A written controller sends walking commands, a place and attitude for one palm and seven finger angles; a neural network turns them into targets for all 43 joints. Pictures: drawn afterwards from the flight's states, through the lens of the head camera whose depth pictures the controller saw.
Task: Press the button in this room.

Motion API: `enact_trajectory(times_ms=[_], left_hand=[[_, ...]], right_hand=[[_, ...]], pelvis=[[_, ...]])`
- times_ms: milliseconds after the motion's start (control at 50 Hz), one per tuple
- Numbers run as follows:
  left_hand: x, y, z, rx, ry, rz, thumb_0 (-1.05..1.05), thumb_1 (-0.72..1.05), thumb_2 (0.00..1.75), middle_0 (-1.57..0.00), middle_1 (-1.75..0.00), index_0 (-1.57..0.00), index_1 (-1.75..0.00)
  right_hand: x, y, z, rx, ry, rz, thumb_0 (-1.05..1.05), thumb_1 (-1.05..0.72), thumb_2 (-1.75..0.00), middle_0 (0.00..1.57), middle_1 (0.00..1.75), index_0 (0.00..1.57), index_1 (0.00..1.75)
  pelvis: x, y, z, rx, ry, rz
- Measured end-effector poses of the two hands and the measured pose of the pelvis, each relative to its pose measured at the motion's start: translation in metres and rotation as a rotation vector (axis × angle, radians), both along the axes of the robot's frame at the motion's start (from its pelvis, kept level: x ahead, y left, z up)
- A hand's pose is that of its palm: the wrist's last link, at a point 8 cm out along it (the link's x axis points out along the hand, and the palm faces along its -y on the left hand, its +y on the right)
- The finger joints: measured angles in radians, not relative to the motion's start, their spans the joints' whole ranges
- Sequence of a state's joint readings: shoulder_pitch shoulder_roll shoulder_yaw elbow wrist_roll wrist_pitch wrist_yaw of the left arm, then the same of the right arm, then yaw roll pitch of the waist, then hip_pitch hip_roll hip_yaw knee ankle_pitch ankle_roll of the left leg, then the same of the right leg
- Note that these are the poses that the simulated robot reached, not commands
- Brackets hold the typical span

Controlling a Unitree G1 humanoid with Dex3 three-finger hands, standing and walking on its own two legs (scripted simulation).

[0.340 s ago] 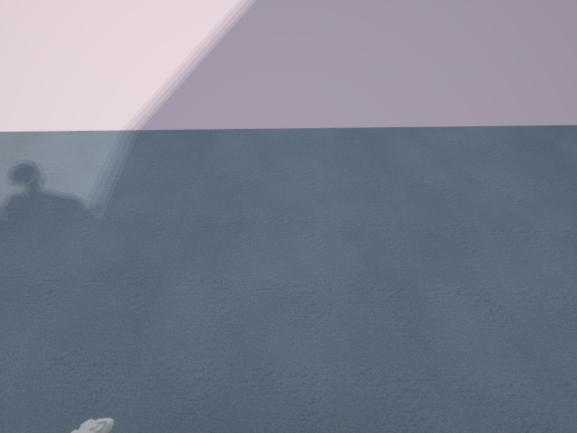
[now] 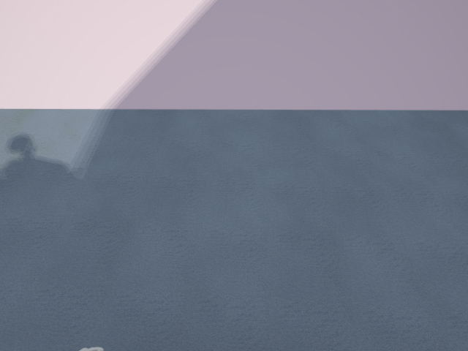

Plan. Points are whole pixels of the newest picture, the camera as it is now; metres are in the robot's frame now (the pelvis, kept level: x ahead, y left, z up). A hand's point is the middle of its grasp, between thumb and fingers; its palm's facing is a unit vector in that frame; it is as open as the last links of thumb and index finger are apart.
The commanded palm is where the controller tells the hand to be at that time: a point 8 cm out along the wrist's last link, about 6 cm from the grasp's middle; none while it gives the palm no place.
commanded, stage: stand and wait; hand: left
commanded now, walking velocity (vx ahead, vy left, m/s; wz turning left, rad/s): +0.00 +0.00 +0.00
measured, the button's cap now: out of the picture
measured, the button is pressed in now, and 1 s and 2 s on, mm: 0 0 0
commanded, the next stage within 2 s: turn or walk to find it in 0.56 s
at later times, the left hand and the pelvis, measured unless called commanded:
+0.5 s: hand out of the picture +0.05 +0.25 -0.15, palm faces -0.03 -0.94 -0.34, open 7.4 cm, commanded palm none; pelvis -0.02 +0.00 +0.00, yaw +0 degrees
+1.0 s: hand out of the picture +0.01 +0.22 -0.19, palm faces +0.09 -0.96 -0.25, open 7.4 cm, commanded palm none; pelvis -0.03 +0.01 -0.01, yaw +6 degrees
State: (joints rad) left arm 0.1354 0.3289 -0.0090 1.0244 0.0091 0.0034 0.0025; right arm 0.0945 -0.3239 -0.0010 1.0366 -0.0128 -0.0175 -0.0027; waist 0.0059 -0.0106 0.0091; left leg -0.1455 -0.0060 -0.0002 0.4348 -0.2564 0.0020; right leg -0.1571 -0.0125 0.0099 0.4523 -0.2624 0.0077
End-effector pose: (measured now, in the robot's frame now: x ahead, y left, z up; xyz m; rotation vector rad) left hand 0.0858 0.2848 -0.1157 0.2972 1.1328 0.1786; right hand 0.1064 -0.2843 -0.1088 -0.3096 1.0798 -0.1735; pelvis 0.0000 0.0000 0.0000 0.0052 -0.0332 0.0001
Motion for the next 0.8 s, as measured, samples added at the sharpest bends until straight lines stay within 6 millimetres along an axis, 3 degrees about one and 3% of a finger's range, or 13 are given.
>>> enact_trajectory(times_ms=[200,360,680,800], left_hand=[[-0.030,0.005,-0.002,0.016,0.073,0.020,0.01,0.91,0.90,-0.20,-0.30,-0.20,-0.30],[-0.039,0.008,0.000,0.026,0.088,0.019,0.01,0.91,0.90,-0.20,-0.30,-0.20,-0.30],[-0.036,0.004,0.000,0.016,0.055,0.016,0.01,0.91,0.90,-0.20,-0.30,-0.20,-0.30],[-0.046,-0.004,-0.009,-0.004,0.058,0.060,0.01,0.91,0.90,-0.20,-0.30,-0.20,-0.30]], right_hand=[[-0.039,-0.014,-0.005,-0.018,0.094,-0.036,0.00,-0.90,-0.89,0.20,0.30,0.20,0.30],[-0.060,-0.018,-0.007,-0.017,0.131,-0.054,0.00,-0.90,-0.89,0.20,0.30,0.20,0.30],[-0.066,-0.013,-0.008,-0.006,0.128,-0.045,0.00,-0.90,-0.89,0.20,0.30,0.20,0.30],[-0.066,0.003,-0.018,0.018,0.160,-0.018,0.00,-0.90,-0.90,0.20,0.30,0.20,0.30]], pelvis=[[-0.009,-0.003,0.002,-0.002,-0.006,-0.001],[-0.016,-0.005,0.003,-0.002,-0.010,-0.004],[-0.023,-0.003,0.002,-0.002,-0.004,0.010],[-0.026,-0.002,-0.003,-0.008,0.016,0.045]])
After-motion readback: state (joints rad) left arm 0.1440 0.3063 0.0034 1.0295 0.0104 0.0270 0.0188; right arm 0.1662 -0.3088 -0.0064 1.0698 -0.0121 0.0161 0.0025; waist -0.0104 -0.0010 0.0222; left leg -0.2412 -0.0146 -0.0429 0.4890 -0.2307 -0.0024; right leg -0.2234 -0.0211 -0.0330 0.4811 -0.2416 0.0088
